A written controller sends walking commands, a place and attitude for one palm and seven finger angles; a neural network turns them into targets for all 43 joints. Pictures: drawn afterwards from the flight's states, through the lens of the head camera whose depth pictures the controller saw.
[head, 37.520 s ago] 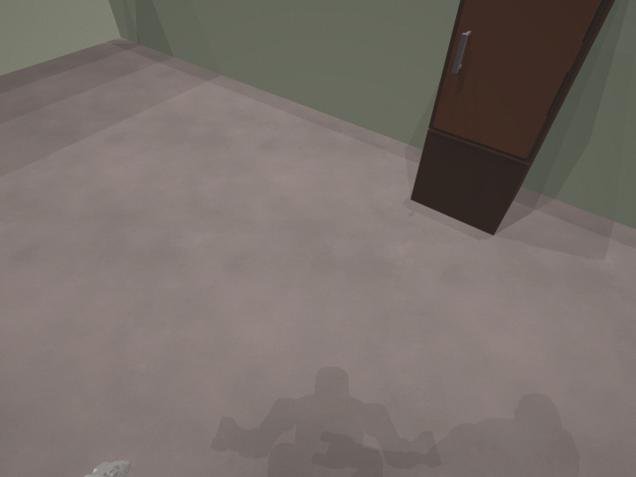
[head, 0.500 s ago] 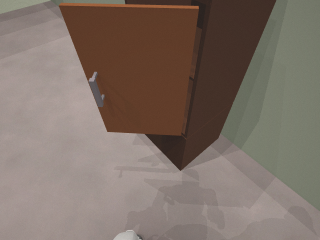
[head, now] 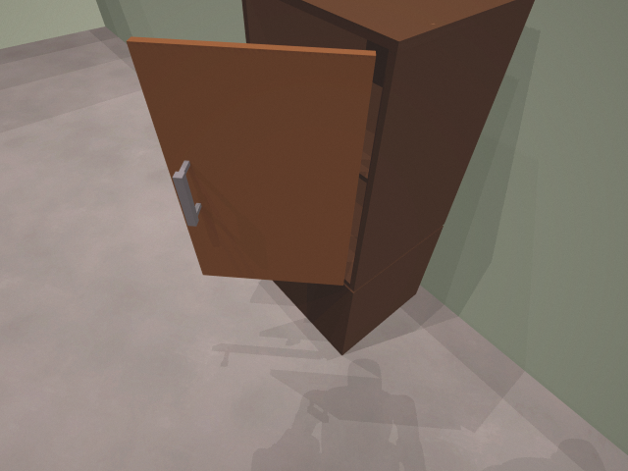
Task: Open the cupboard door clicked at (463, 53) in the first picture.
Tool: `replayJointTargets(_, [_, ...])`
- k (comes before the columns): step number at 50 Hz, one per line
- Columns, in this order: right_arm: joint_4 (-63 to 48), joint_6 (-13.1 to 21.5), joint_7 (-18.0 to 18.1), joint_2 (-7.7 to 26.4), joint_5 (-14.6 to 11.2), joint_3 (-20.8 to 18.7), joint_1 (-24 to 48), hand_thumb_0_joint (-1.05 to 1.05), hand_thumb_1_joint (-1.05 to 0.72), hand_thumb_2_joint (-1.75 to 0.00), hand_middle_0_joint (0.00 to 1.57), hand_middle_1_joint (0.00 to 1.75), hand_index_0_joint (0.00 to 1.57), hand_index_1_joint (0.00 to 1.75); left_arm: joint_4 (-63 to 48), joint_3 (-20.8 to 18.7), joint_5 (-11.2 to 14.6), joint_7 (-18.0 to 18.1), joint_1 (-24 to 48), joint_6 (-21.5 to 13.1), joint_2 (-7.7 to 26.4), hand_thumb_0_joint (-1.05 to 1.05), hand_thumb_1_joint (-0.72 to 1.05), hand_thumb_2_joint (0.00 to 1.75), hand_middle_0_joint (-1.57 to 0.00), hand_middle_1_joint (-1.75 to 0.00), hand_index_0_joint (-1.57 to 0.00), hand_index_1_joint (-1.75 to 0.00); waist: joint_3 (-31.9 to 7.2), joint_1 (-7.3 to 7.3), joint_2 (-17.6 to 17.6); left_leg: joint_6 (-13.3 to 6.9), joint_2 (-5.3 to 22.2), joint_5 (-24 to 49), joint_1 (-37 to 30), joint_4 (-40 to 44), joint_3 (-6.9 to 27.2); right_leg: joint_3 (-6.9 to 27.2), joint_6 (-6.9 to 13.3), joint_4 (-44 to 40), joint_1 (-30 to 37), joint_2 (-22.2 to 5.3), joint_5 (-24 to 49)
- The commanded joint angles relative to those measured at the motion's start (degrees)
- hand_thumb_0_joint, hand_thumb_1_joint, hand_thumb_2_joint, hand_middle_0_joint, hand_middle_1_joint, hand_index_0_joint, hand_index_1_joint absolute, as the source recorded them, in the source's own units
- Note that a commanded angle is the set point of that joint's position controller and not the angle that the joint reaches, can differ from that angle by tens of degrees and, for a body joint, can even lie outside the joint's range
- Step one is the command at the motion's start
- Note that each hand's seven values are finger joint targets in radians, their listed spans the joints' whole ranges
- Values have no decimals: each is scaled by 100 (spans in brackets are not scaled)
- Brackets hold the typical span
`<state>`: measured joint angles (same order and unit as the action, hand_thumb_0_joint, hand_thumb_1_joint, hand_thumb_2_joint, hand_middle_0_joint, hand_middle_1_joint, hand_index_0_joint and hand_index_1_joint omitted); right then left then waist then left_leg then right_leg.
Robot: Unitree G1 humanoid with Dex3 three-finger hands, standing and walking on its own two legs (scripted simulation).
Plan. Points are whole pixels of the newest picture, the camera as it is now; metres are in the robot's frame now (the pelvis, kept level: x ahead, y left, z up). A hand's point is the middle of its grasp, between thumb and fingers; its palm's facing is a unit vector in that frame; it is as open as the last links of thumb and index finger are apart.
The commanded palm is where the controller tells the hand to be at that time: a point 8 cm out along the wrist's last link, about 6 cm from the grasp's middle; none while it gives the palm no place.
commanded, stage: look again from close up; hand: left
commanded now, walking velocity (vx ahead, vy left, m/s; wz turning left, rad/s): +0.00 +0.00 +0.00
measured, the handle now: (189, 194) +0.60 +0.29 -0.04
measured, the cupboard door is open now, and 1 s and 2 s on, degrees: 46 46 46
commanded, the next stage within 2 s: shuffle to correct the standing spot in 0.52 s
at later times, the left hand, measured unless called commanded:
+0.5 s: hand out of the picture +0.01 +0.20 -0.18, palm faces +0.00 -0.98 -0.22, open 7.4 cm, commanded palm none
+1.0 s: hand out of the picture +0.03 +0.23 -0.20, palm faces +0.03 -0.98 -0.20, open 7.4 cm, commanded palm none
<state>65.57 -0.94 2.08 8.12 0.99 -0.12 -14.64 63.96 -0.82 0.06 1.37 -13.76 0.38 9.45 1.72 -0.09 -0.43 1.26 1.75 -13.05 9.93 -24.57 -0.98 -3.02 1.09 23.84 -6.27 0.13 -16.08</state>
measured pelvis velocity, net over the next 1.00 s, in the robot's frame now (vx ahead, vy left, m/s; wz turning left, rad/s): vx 0.05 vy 0.04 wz -0.04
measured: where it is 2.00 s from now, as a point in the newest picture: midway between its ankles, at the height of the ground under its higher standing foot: outside the picture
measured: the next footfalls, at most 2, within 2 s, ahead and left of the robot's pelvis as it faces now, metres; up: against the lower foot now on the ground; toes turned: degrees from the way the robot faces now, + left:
right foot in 1.20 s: +0.10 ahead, -0.04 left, +0.00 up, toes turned -4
left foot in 1.48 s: +0.13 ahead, +0.20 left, +0.00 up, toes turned +3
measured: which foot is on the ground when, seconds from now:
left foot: down 0.00-1.00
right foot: down 0.00-0.94, up 0.96-1.00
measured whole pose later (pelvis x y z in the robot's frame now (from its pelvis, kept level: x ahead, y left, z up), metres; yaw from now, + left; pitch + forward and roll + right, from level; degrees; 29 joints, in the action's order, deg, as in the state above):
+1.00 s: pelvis +0.05 +0.04 -0.02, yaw -2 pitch +0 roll +1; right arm 60.1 1.4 1.2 10.0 1.4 0.3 -15.9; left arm 61.8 -1.8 -1.3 1.9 -18.4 1.2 10.8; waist 1.8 -1.7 -2.8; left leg -3.4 -1.6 -22.6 11.0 -33.4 -4.8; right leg -1.7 0.6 46.2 -14.1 -3.5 -30.9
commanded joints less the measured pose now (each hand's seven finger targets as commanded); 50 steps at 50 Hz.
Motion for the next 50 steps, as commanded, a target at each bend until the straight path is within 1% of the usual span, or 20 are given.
replayJointTargets(1, [-770, 206, -90, 363, -57, -94, -88, 0, -90, -90, 20, 30, 20, 30, -339, -65, -111, 266, -622, -355, 892, 0, 90, 90, -20, -30, -20, -30, -13, 144, -85, -112, 167, -367, 536, -801, 83, 1136, 147, -306, -259, -1252, 3371])
replayJointTargets(2, [-692, 197, -81, 405, -46, -103, -247, 0, -90, -90, 20, 30, 20, 30, -420, -39, -91, 212, -407, -353, 844, 0, 90, 90, -20, -30, -20, -30, -52, 187, 173, -134, 176, -353, 380, -567, 74, 987, 299, -244, -374, -1160, 2592])
replayJointTargets(3, [-665, 189, -106, 448, -50, -92, -392, 0, -90, -90, 20, 30, 20, 30, -470, -18, -84, 194, -330, -335, 805, 0, 90, 90, -20, -30, -20, -30, -66, 245, 19, -134, 230, -46, 317, -407, 133, 818, 322, -254, -592, -906, 1351])
replayJointTargets(4, [-681, 227, -124, 501, -10, -76, -488, 0, -90, -90, 20, 30, 20, 30, -509, -28, -85, 180, -292, -333, 701, 0, 90, 90, -20, -30, -20, -30, -116, 212, 336, -203, 286, 473, 219, -276, 231, 644, 284, -63, -612, -698, 1138])
replayJointTargets(7, [-797, 256, -96, 638, -24, -62, -360, 0, -90, -90, 20, 30, 20, 30, -507, 4, -74, 139, -455, -243, 586, 0, 90, 90, -20, -30, -20, -30, 72, 83, 223, -307, 375, 415, 459, -48, 401, 527, 163, -1, -623, -480, 225])
replayJointTargets(11, [-814, 252, -87, 699, -15, -43, -324, 0, -90, -90, 20, 30, 20, 30, -492, 33, -84, 98, -465, -186, 566, 0, 90, 90, -20, -30, -20, -30, 470, 32, -59, -359, 348, 49, 648, 215, 503, 533, 118, -52, -800, -434, -211])
replayJointTargets(17, [-717, 265, -82, 757, -15, -36, -290, 0, -90, -90, 20, 30, 20, 30, -462, 43, -83, 72, -542, -161, 602, 0, 90, 90, -20, -30, -20, -30, 459, -23, -7, -383, 348, -78, 586, 384, 499, 549, 90, -73, -796, -466, -153])
replayJointTargets(27, [-520, 322, -48, 785, -36, -38, -234, 0, -90, -90, 20, 30, 20, 30, -376, 15, -75, 62, -508, -197, 734, 0, 90, 90, -20, -30, -20, -30, -30, -29, 2, -355, 369, 890, 148, 148, 324, 579, 73, 2, -508, -574, 872])
replayJointTargets(31, [-448, 309, -38, 779, -38, -44, -175, 0, -90, -90, 20, 30, 20, 30, -337, 13, -85, 61, -479, -182, 738, 0, 90, 90, -20, -30, -20, -30, 125, -27, 61, -353, 379, 921, 185, 163, 318, 569, 67, -22, -551, -569, 917])
replayJointTargets(34, [-435, 266, -67, 714, -25, -38, -225, 0, -90, -90, 20, 30, 20, 30, -334, -21, -119, 53, -588, -161, 744, 0, 90, 90, -20, -30, -20, -30, 165, -79, 44, -360, 268, 256, 314, 18, 207, 673, 151, -30, -509, -622, 242])
replayJointTargets(37, [-566, 225, -102, 700, 5, -49, -151, 0, -90, -90, 20, 30, 20, 30, -360, -104, -134, 34, -666, -138, 902, 0, 90, 90, -20, -30, -20, -30, 327, -122, -250, -284, 38, -265, 745, -364, -34, 1067, 331, -256, -460, -911, -246])
replayJointTargets(40, [-706, 201, -116, 640, 20, -66, -61, 0, -90, -90, 20, 30, 20, 30, -384, -207, -141, 49, -835, -137, 1073, 0, 90, 90, -20, -30, -20, -30, 433, -189, -776, -203, -90, -548, 1206, -984, -304, 1566, 625, -466, -205, -1451, 249])
replayJointTargets(42, [-743, 221, -115, 614, 21, -79, -103, 0, -90, -90, 20, 30, 20, 30, -436, -264, -163, 66, -826, -143, 1101, 0, 90, 90, -20, -30, -20, -30, 429, -171, -769, -192, -69, -559, 1141, -914, -330, 1540, 723, -275, -170, -1582, 969])
replayJointTargets(43, [-739, 234, -117, 626, 9, -77, -178, 0, -90, -90, 20, 30, 20, 30, -465, -279, -168, 63, -780, -137, 1102, 0, 90, 90, -20, -30, -20, -30, 389, -132, -714, -207, -72, -346, 928, -724, -319, 1353, 660, -95, -238, -1486, 1181])
replayJointTargets(45, [-620, 271, -113, 774, 5, -95, -544, 0, -90, -90, 20, 30, 20, 30, -568, -272, -177, 58, -618, -86, 936, 0, 90, 90, -20, -30, -20, -30, 212, 23, -60, -357, 161, 889, 103, -330, -36, 590, 363, 674, -636, -912, 1102])
replayJointTargets(46, [-552, 286, -89, 995, 29, -139, -837, 0, -90, -90, 20, 30, 20, 30, -635, -237, -178, 52, -493, -64, 778, 0, 90, 90, -20, -30, -20, -30, 72, 135, 719, -660, 614, 1948, -463, -194, 582, 39, 160, 1465, -1161, -462, 477])
replayJointTargets(47, [-467, 281, -45, 1176, 48, -185, -1190, 0, -90, -90, 20, 30, 20, 30, -734, -183, -174, 62, -296, -69, 581, 0, 90, 90, -20, -30, -20, -30, 24, 243, 1436, -1138, 1174, 3193, -1023, 92, 1306, -365, 10, 2334, -1949, -83, -1068])
replayJointTargets(48, [-426, 269, -9, 1139, 36, -173, -1400, 0, -90, -90, 20, 30, 20, 30, -845, -154, -169, 83, -72, -68, 532, 0, 90, 90, -20, -30, -20, -30, 93, 320, 1542, -1517, 1444, 4205, -1351, 262, 1590, -173, -5, 3141, -2606, -90, -2162])
replayJointTargets(49, [-458, 269, 10, 1038, 18, -136, -1384, 0, -90, -90, 20, 30, 20, 30, -939, -157, -156, 88, 114, -70, 544, 0, 90, 90, -20, -30, -20, -30, 238, 307, 1154, -1732, 1544, 4595, -1293, 186, 1578, -6, 24, 3455, -2794, -266, -2226])
replayJointTargets(50, [-566, 264, 10, 995, 34, -129, -1184, 0, -90, -90, 20, 30, 20, 30, -980, -176, -136, 83, 227, -63, 529, 0, 90, 90, -20, -30, -20, -30, 337, 254, 949, -1721, 1507, 4405, -967, 197, 1395, 45, 66, 3521, -2690, -380, -2133])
